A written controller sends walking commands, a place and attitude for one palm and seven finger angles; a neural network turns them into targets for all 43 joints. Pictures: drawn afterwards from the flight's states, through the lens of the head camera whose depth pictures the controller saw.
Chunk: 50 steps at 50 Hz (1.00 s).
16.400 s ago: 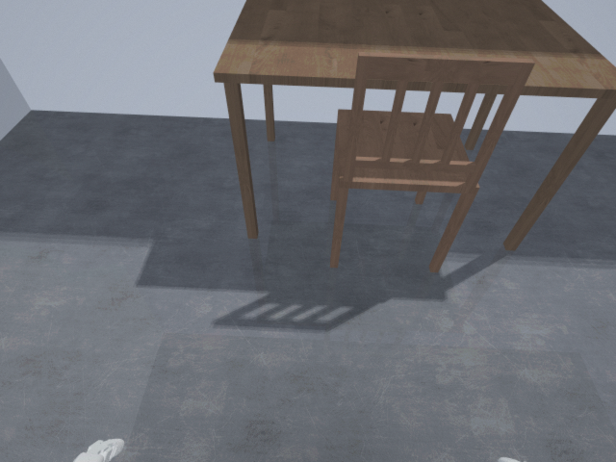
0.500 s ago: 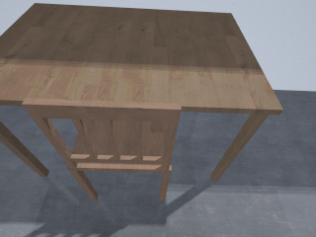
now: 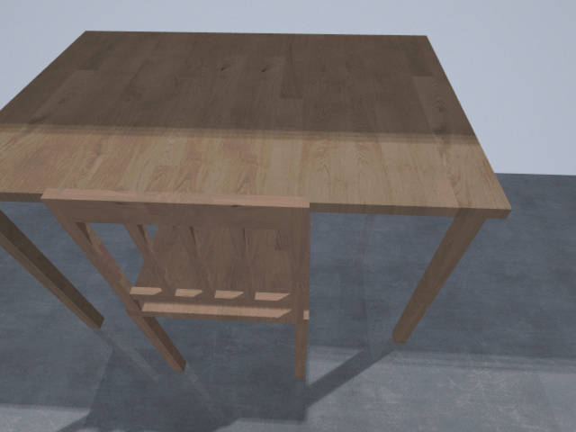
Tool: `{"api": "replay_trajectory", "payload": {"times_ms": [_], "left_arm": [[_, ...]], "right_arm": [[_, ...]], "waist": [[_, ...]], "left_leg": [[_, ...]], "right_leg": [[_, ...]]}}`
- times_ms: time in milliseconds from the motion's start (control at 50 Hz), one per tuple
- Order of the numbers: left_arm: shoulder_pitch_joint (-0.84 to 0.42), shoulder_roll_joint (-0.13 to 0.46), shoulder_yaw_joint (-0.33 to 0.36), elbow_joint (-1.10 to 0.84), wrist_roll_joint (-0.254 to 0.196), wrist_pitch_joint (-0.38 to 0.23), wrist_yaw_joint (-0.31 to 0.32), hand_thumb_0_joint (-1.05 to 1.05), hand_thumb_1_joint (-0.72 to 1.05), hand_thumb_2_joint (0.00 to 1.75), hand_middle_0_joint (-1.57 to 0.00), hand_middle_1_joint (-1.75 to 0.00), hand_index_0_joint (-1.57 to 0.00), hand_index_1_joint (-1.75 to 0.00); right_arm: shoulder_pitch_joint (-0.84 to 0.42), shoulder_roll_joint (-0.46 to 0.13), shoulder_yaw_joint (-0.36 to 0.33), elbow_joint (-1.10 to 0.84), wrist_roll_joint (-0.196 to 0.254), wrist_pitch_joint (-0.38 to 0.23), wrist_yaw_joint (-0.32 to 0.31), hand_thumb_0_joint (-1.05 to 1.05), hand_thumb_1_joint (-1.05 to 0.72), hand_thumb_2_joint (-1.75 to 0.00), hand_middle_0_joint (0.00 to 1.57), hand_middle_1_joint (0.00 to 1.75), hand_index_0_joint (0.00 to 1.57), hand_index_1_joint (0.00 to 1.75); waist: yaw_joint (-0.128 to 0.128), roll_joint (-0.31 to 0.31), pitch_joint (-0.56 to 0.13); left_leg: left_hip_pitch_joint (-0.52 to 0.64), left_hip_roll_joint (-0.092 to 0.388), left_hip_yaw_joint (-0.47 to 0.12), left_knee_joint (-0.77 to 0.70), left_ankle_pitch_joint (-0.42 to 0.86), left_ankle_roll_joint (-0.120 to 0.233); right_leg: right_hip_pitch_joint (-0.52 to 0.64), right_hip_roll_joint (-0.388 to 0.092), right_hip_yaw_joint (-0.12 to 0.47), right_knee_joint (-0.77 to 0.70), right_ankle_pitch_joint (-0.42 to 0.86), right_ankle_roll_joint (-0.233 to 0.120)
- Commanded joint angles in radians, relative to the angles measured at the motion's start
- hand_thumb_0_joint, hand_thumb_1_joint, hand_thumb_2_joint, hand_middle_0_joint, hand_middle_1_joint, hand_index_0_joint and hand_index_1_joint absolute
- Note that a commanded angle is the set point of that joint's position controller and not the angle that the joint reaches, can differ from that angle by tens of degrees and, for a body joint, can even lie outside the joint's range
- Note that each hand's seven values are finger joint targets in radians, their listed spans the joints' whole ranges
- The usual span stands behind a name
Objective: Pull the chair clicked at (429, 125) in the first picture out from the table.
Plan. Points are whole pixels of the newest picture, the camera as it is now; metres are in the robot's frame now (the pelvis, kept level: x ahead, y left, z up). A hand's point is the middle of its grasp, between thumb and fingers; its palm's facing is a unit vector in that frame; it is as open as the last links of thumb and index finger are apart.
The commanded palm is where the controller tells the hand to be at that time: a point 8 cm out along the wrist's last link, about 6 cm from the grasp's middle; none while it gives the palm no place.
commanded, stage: come to a stop and stand still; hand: left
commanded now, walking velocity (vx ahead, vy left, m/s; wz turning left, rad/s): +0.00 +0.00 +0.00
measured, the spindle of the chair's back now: (198, 262) +0.42 +0.21 -0.09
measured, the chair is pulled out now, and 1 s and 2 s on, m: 0.00 0.00 0.00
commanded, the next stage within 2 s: look again from close up in 0.24 s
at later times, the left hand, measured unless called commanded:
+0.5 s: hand out of the picture -0.01 +0.17 -0.17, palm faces +0.00 -0.98 -0.21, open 7.4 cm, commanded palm none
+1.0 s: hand out of the picture -0.04 +0.17 -0.17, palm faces +0.01 -0.98 -0.18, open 7.4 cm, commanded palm none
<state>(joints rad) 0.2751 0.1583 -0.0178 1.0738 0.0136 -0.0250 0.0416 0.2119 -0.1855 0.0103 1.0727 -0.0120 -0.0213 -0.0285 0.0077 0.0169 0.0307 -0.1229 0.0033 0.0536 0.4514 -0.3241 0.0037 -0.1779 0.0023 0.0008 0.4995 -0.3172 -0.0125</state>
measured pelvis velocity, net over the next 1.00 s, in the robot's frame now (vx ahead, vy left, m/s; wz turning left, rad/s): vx -0.03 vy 0.01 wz -0.01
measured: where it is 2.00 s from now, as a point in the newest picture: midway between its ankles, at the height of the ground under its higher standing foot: outside the picture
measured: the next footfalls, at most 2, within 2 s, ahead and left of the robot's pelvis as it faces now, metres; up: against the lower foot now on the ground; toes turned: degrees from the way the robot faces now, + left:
none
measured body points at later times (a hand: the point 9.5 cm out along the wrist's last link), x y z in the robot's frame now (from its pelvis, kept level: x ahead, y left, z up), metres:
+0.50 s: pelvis -0.01 -0.01 +0.00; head +0.00 -0.01 +0.45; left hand +0.00 +0.22 -0.15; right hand -0.02 -0.23 -0.16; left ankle -0.05 +0.11 -0.74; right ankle -0.03 -0.11 -0.74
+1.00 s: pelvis -0.03 +0.01 +0.00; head -0.01 +0.01 +0.45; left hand -0.04 +0.22 -0.16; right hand -0.04 -0.21 -0.16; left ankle -0.05 +0.11 -0.74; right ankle -0.03 -0.11 -0.74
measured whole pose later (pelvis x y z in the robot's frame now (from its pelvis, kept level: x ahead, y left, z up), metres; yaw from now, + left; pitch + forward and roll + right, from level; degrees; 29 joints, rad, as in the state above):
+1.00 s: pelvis -0.03 +0.01 +0.00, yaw -1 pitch -1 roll +0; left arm 0.31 0.15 -0.02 1.10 0.01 -0.02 0.04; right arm 0.28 -0.13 0.02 1.15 0.00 -0.03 -0.03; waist 0.01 -0.01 0.05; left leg -0.13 0.00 0.06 0.42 -0.27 0.01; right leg -0.18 0.00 0.01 0.45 -0.25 0.00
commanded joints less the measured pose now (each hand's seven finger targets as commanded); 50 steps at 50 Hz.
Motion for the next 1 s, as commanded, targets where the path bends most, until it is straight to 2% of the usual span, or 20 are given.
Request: {"api": "replay_trajectory", "payload": {"times_ms": [0,20,100,220,380,440,620,700,800,920,980], "left_arm": [[0.063,0.132,0.024,-0.040,-0.002,-0.012,0.007,0.00,0.90,0.90,-0.20,-0.30,-0.20,-0.30],[0.066,0.133,0.024,-0.040,-0.002,-0.013,0.007,0.00,0.90,0.90,-0.20,-0.30,-0.20,-0.30],[0.060,0.133,0.023,-0.039,-0.004,-0.011,0.006,0.00,0.90,0.90,-0.20,-0.30,-0.20,-0.30],[0.063,0.135,0.023,-0.033,-0.005,-0.012,0.006,0.00,0.90,0.90,-0.20,-0.30,-0.20,-0.30],[0.067,0.124,0.020,-0.022,-0.007,-0.009,0.003,0.00,0.90,0.90,-0.20,-0.30,-0.20,-0.30],[0.070,0.118,0.019,-0.020,-0.005,-0.009,0.004,0.00,0.90,0.90,-0.20,-0.30,-0.20,-0.30],[0.077,0.107,0.018,-0.014,-0.004,-0.006,0.003,0.00,0.90,0.90,-0.20,-0.30,-0.20,-0.30],[0.083,0.100,0.016,-0.012,-0.003,-0.003,0.002,0.00,0.90,0.90,-0.20,-0.30,-0.20,-0.30],[0.092,0.093,0.015,-0.008,-0.003,-0.002,0.002,0.00,0.90,0.90,-0.20,-0.30,-0.20,-0.30],[0.102,0.089,0.015,-0.005,-0.002,-0.004,0.003,0.00,0.90,0.90,-0.20,-0.30,-0.20,-0.30],[0.103,0.087,0.014,-0.004,-0.003,-0.002,0.003,0.00,0.90,0.90,-0.20,-0.30,-0.20,-0.30]], "right_arm": [[0.070,-0.084,-0.014,-0.016,0.002,-0.008,-0.001,0.00,-0.90,-0.90,0.20,0.30,0.20,0.30],[0.066,-0.082,-0.013,-0.013,0.002,-0.007,-0.002,0.00,-0.90,-0.90,0.20,0.30,0.20,0.30],[0.073,-0.079,-0.012,0.000,0.002,-0.006,-0.001,0.00,-0.90,-0.90,0.20,0.30,0.20,0.30],[0.092,-0.070,-0.010,0.021,0.004,-0.008,-0.001,0.00,-0.90,-0.90,0.20,0.30,0.20,0.30],[0.114,-0.056,-0.007,0.044,0.005,-0.011,-0.003,0.00,-0.90,-0.90,0.20,0.30,0.20,0.30],[0.120,-0.054,-0.007,0.047,0.006,-0.012,-0.003,0.00,-0.90,-0.90,0.20,0.30,0.20,0.30],[0.136,-0.047,-0.007,0.053,0.007,-0.016,-0.004,0.00,-0.90,-0.90,0.20,0.30,0.20,0.30],[0.134,-0.047,-0.006,0.052,0.007,-0.016,-0.004,0.00,-0.90,-0.90,0.20,0.30,0.20,0.30],[0.138,-0.045,-0.007,0.052,0.008,-0.017,-0.004,0.00,-0.90,-0.90,0.20,0.30,0.20,0.30],[0.143,-0.040,-0.008,0.053,0.009,-0.020,-0.004,0.00,-0.90,-0.90,0.20,0.30,0.20,0.30],[0.146,-0.038,-0.008,0.055,0.009,-0.020,-0.005,0.00,-0.90,-0.90,0.20,0.30,0.20,0.30]], "waist": [[-0.010,-0.036,-0.016],[-0.009,-0.051,-0.010],[-0.008,-0.040,0.007],[-0.007,-0.045,-0.006],[-0.005,-0.019,0.014],[-0.006,-0.037,0.024],[-0.007,-0.020,0.029],[-0.005,-0.021,0.059],[-0.006,-0.024,0.059],[-0.005,-0.027,0.039],[-0.005,-0.009,0.040]], "left_leg": [[0.009,0.087,-0.069,-0.055,0.294,0.014],[0.007,0.086,-0.068,-0.055,0.278,0.012],[0.000,0.087,-0.065,-0.067,0.263,0.010],[0.003,0.091,-0.062,-0.075,0.262,0.007],[-0.004,0.096,-0.065,-0.096,0.239,0.012],[-0.008,0.095,-0.068,-0.096,0.235,0.012],[-0.013,0.100,-0.075,-0.105,0.230,0.018],[-0.028,0.100,-0.080,-0.112,0.208,0.022],[-0.029,0.098,-0.083,-0.115,0.193,0.026],[-0.020,0.099,-0.083,-0.111,0.217,0.029],[-0.019,0.102,-0.084,-0.117,0.217,0.031]], "right_leg": [[0.013,-0.118,0.106,-0.079,0.445,-0.037],[0.012,-0.120,0.110,-0.087,0.446,-0.036],[0.008,-0.116,0.106,-0.100,0.413,-0.035],[0.024,-0.116,0.106,-0.109,0.413,-0.036],[0.008,-0.105,0.100,-0.124,0.326,-0.036],[-0.001,-0.106,0.106,-0.127,0.320,-0.036],[-0.017,-0.099,0.101,-0.128,0.258,-0.033],[-0.038,-0.095,0.101,-0.134,0.217,-0.030],[-0.048,-0.094,0.101,-0.137,0.189,-0.029],[-0.041,-0.097,0.098,-0.128,0.215,-0.027],[-0.042,-0.092,0.093,-0.128,0.206,-0.026]]}}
